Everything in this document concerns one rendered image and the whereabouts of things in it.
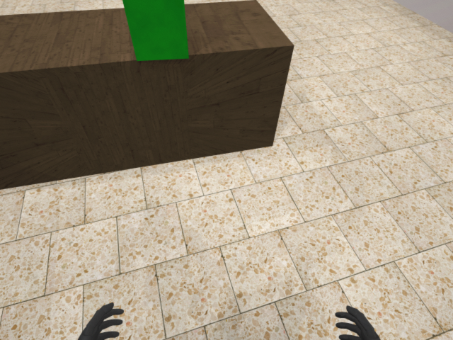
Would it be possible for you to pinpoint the robot right hand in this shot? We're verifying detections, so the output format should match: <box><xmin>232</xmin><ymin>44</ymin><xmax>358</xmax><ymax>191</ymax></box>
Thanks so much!
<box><xmin>335</xmin><ymin>305</ymin><xmax>381</xmax><ymax>340</ymax></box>

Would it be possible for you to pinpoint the robot left hand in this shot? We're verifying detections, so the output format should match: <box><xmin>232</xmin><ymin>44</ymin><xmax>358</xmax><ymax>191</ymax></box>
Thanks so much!
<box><xmin>78</xmin><ymin>302</ymin><xmax>124</xmax><ymax>340</ymax></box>

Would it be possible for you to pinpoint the carton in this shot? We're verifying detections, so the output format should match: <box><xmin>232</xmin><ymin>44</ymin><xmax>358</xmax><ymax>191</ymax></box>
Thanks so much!
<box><xmin>122</xmin><ymin>0</ymin><xmax>189</xmax><ymax>61</ymax></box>

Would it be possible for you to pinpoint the pedestal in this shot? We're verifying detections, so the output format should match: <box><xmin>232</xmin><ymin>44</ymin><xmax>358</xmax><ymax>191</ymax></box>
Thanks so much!
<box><xmin>0</xmin><ymin>0</ymin><xmax>294</xmax><ymax>190</ymax></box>

